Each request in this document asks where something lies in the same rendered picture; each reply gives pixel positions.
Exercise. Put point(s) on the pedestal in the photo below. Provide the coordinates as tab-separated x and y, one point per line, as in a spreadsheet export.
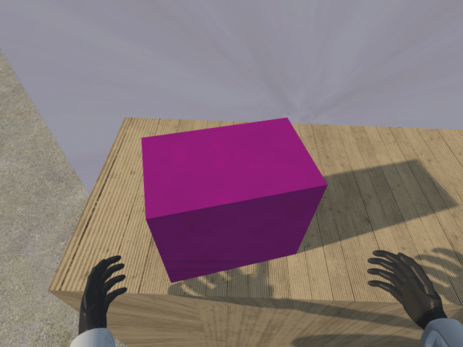
395	189

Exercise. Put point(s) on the robot left forearm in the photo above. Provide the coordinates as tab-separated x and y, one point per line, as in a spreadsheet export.
98	337

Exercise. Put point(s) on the robot left hand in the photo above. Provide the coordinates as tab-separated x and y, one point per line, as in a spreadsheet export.
95	302

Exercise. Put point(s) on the robot right forearm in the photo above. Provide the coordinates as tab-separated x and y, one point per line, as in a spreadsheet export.
443	332

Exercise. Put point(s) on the robot right hand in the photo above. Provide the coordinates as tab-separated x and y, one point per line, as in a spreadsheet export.
412	287

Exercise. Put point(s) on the carton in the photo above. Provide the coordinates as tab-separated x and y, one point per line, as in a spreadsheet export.
226	197

